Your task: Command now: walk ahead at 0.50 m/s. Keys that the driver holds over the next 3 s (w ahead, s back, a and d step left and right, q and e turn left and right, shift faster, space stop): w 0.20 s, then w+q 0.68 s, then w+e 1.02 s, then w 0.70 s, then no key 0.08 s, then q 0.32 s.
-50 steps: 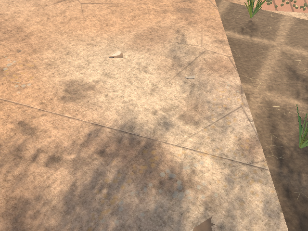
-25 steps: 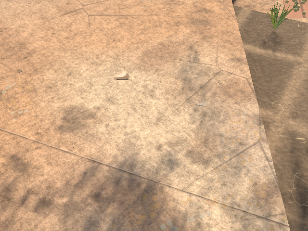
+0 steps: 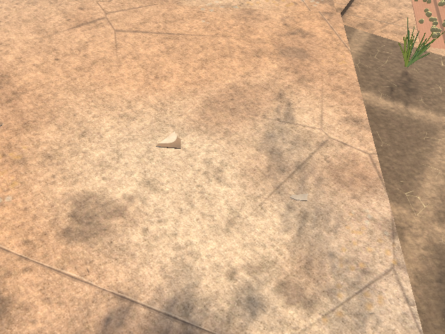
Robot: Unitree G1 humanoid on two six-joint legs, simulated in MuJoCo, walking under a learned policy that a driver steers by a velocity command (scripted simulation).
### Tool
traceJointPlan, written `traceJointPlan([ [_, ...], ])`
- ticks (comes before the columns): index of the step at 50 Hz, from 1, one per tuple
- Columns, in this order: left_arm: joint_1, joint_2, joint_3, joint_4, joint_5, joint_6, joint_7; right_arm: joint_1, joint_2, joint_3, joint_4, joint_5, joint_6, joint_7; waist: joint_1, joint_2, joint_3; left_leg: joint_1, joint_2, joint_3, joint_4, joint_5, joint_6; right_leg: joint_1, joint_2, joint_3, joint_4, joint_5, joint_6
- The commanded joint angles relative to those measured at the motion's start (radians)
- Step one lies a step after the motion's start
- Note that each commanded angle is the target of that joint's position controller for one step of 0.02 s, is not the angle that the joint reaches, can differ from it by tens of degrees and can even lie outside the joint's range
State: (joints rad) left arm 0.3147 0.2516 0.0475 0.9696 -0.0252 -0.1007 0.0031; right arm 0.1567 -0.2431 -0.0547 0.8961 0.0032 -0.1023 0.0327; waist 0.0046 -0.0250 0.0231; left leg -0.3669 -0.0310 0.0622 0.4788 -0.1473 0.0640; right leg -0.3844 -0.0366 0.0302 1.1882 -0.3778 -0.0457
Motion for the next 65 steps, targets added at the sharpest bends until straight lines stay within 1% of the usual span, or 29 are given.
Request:
traceJointPlan([
  [1,0.013,0.074,0.028,-0.065,0.006,0.000,0.010,0.043,-0.071,-0.011,-0.021,-0.014,-0.013,0.003,0.006,0.099,-0.077,0.220,0.263,-0.318,-0.294,0.105,0.169,-0.207,-0.110,0.047,-0.011,0.105,-0.008],
  [6,-0.106,0.060,0.033,-0.109,0.020,0.024,0.015,0.124,-0.130,-0.024,0.021,-0.007,-0.013,-0.022,-0.001,0.071,-0.005,0.203,0.253,-0.221,-0.363,0.191,0.182,-0.318,-0.125,0.028,-0.220,0.276,0.032],
  [11,-0.281,0.036,0.023,-0.157,0.017,0.014,0.000,0.205,-0.136,-0.021,0.050,0.006,-0.001,-0.036,-0.055,0.077,0.029,0.241,0.214,-0.149,-0.369,0.178,0.138,-0.296,-0.083,-0.010,-0.501,0.481,0.037],
  [16,-0.416,0.045,0.016,-0.209,0.006,-0.007,-0.026,0.281,-0.148,-0.028,0.082,0.018,0.021,-0.044,-0.087,0.083,0.066,0.349,0.255,-0.204,-0.291,0.155,0.140,-0.282,-0.040,-0.006,-0.659,0.422,0.039],
  [19,-0.353,0.090,0.030,-0.205,0.004,-0.023,-0.033,0.255,-0.170,-0.040,0.079,0.021,0.032,-0.050,-0.031,0.118,0.029,0.365,0.277,-0.247,-0.200,0.236,0.115,-0.132,-0.011,-0.009,-0.715,0.339,0.017],
  [20,-0.262,0.117,0.045,-0.181,0.007,-0.027,-0.029,0.231,-0.168,-0.040,0.070,0.022,0.035,-0.050,0.022,0.121,-0.021,0.347,0.249,-0.232,-0.109,0.354,0.096,0.006,0.012,-0.030,-0.740,0.325,-0.002],
  [21,-0.095,0.169,0.069,-0.136,0.014,-0.031,-0.021,0.215,-0.137,-0.029,0.056,0.014,0.035,-0.048,0.092,0.104,-0.137,0.262,0.185,-0.192,0.084,0.386,0.065,0.256,-0.016,-0.010,-0.716,0.341,-0.039],
  [22,0.091,0.253,0.088,-0.115,0.028,-0.028,-0.009,0.211,-0.082,-0.010,0.019,-0.009,0.034,-0.047,0.147,-0.041,-0.313,0.053,0.092,-0.126,0.419,0.085,0.022,0.566,-0.229,0.210,-0.693,0.334,-0.098],
  [23,0.105,0.284,0.091,-0.102,0.035,-0.020,-0.016,0.340,0.025,0.016,0.007,0.021,0.015,-0.043,0.072,-0.338,-0.424,-0.291,-0.032,-0.127,0.706,-0.444,-0.019,0.814,-0.417,0.641,-0.829,0.156,-0.232],
  [24,0.065,0.168,0.063,-0.121,0.031,-0.020,-0.016,0.294,-0.098,-0.012,0.024,0.042,0.007,-0.044,0.092,-0.205,-0.341,-0.375,0.033,-0.218,0.825,-0.427,-0.014,0.734,-0.380,0.624,-0.873,0.061,-0.198],
  [25,-0.006,0.116,0.047,-0.133,0.024,-0.020,-0.013,0.213,-0.140,-0.026,0.002,0.049,0.007,-0.045,0.084,-0.134,-0.212,-0.410,0.076,-0.196,0.832,-0.330,-0.003,0.597,-0.352,0.453,-0.885,0.092,-0.150],
  [26,-0.072,0.097,0.039,-0.138,0.026,-0.020,-0.016,0.180,-0.124,-0.028,-0.001,0.043,0.012,-0.050,0.053,-0.053,-0.146,-0.360,0.121,-0.178,0.804,-0.244,-0.008,0.456,-0.312,0.342,-0.916,0.172,-0.130],
  [28,-0.135,0.068,0.032,-0.129,0.038,-0.021,-0.017,0.179,-0.088,-0.038,-0.008,0.031,0.035,-0.048,0.001,-0.081,-0.069,-0.274,0.171,-0.177,0.730,-0.157,-0.009,0.286,-0.254,0.182,-0.987,0.242,-0.112],
  [30,-0.137,0.071,0.037,-0.116,0.037,-0.025,-0.014,0.178,-0.053,-0.037,-0.020,0.034,0.058,-0.044,-0.016,-0.077,-0.039,-0.259,0.181,-0.162,0.703,-0.126,-0.015,0.231,-0.242,0.092,-1.032,0.301,-0.126],
  [33,-0.115,0.107,0.051,-0.096,0.041,-0.028,0.000,0.113,-0.054,-0.042,-0.059,0.023,0.076,-0.044,-0.018,-0.039,-0.003,-0.337,0.187,-0.177,0.620,-0.027,-0.030,0.238,-0.252,0.003,-1.061,0.381,-0.140],
  [38,-0.084,0.144,0.061,-0.086,0.037,-0.013,0.018,-0.030,-0.045,-0.034,-0.109,0.016,0.067,-0.013,0.020,-0.027,0.032,-0.334,0.170,-0.113,0.361,0.166,-0.037,0.284,-0.233,-0.146,-1.074,0.407,-0.115],
  [43,-0.017,0.180,0.076,-0.067,0.013,0.013,0.021,-0.170,-0.047,-0.024,-0.181,0.018,0.068,0.016,0.059,-0.024,0.077,-0.348,0.148,-0.041,0.215,0.090,-0.006,0.425,-0.275,-0.208,-1.023,0.440,-0.095],
  [46,-0.005,0.204,0.082,-0.049,-0.002,0.027,0.016,-0.133,-0.070,-0.036,-0.194,0.013,0.070,0.020,0.011,-0.053,0.033,-0.188,0.073,0.019,0.170,-0.066,0.047,0.452,-0.291,-0.228,-0.883,0.786,-0.081],
  [47,-0.022,0.209,0.079,-0.042,-0.006,0.033,0.013,-0.020,-0.097,-0.055,-0.165,0.013,0.068,0.018,-0.064,-0.055,-0.024,-0.027,0.026,0.043,0.114,-0.052,0.072,0.431,-0.270,-0.246,-0.745,0.915,-0.068],
  [48,-0.022,0.190,0.068,-0.036,-0.003,0.038,0.012,0.163,-0.160,-0.089,-0.103,0.018,0.066,0.008,-0.149,-0.027,-0.116,0.246,-0.018,0.051,0.064,0.024,0.100,0.325,-0.221,-0.273,-0.535,0.911,-0.041],
  [49,-0.010,0.131,0.043,-0.059,0.029,0.033,0.008,0.321,-0.272,-0.121,-0.069,0.016,0.068,-0.015,-0.188,0.144,-0.238,0.564,0.196,-0.244,0.075,0.077,0.164,0.043,-0.161,-0.282,-0.177,0.480,0.007],
  [50,0.086,0.021,0.009,-0.070,0.017,0.006,-0.006,0.294,-0.324,-0.110,-0.077,0.005,0.056,-0.017,-0.080,0.296,-0.368,0.739,0.435,-0.752,-0.101,-0.074,0.322,-0.251,0.023,-0.113,0.116,-0.244,0.041],
  [51,-0.034,0.122,0.035,-0.069,-0.034,-0.018,-0.011,0.296,-0.234,-0.086,-0.086,0.001,0.041,-0.009,-0.147,0.144,-0.342,0.679,0.439,-0.744,-0.173,-0.089,0.285,-0.322,0.011,0.055,0.208,-0.222,0.026],
  [52,-0.102,0.136,0.043,-0.093,-0.054,-0.024,-0.012,0.231,-0.194,-0.075,-0.080,-0.003,0.030,-0.007,-0.126,0.137,-0.205,0.565,0.406,-0.553,-0.171,-0.016,0.232,-0.388,-0.031,0.046,0.192,-0.135,0.007],
  [53,-0.114,0.127,0.043,-0.086,-0.033,-0.021,-0.004,0.147,-0.154,-0.062,-0.089,0.001,0.023,-0.006,-0.082,0.081,-0.143,0.428,0.364,-0.425,-0.182,0.046,0.189,-0.346,-0.087,0.046,0.119,-0.037,0.002],
  [54,-0.109,0.127,0.052,-0.073,-0.014,-0.010,0.003,0.082,-0.113,-0.053,-0.093,-0.004,0.018,-0.005,-0.047,0.094,-0.093,0.316,0.324,-0.326,-0.212,0.079,0.158,-0.293,-0.116,0.050,0.061,0.030,0.003],
  [55,-0.066,0.120,0.056,-0.055,-0.015,0.010,0.003,0.049,-0.080,-0.045,-0.093,-0.013,0.009,-0.006,-0.013,0.121,-0.082,0.256,0.297,-0.257,-0.248,0.089,0.135,-0.232,-0.134,0.066,0.037,0.088,0.002],
  [59,-0.066,0.071,0.054,-0.047,-0.014,0.051,0.006,0.078,-0.094,-0.051,-0.053,-0.026,-0.017,-0.025,0.007,0.079,-0.027,0.221,0.274,-0.103,-0.322,0.215,0.120,-0.270,-0.123,0.087,-0.058,0.225,0.014],
  [65,-0.199,0.048,0.045,-0.093,0.001,0.044,-0.015,0.115,-0.109,-0.048,-0.024,-0.023,-0.014,-0.055,-0.027,0.077,0.036,0.291,0.258,0.053,-0.364,0.249,0.073,-0.345,-0.078,0.052,-0.360,0.478,0.018],
])
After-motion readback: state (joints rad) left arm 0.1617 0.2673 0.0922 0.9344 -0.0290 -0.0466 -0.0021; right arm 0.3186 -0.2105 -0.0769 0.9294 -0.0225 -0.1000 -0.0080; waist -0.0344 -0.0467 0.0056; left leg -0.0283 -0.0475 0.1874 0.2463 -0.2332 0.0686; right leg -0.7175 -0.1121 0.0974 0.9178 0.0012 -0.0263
